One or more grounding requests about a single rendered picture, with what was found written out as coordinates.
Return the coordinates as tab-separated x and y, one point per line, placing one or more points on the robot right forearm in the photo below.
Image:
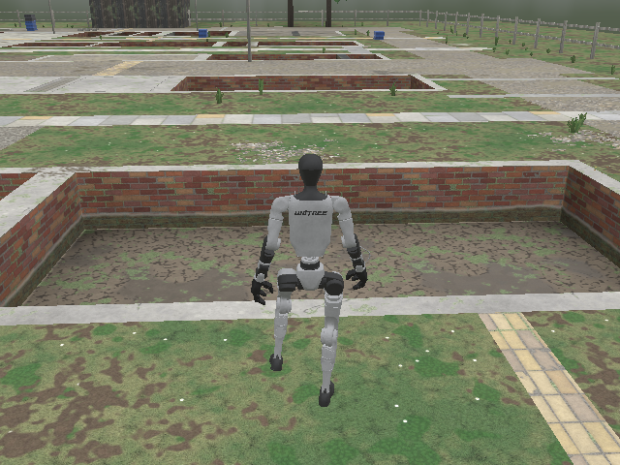
356	257

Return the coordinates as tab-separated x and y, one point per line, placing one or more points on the left robot hand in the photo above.
256	290

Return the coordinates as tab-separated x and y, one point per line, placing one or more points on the robot right upper arm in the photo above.
341	206

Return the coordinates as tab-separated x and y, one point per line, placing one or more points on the robot left forearm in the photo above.
264	263

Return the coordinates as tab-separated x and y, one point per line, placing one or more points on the humanoid robot torso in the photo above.
310	231

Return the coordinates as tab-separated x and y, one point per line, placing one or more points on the left robot thigh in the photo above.
286	283

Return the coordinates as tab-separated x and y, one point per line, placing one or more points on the right robot hand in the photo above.
362	276

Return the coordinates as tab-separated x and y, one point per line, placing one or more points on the robot left upper arm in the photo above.
275	221

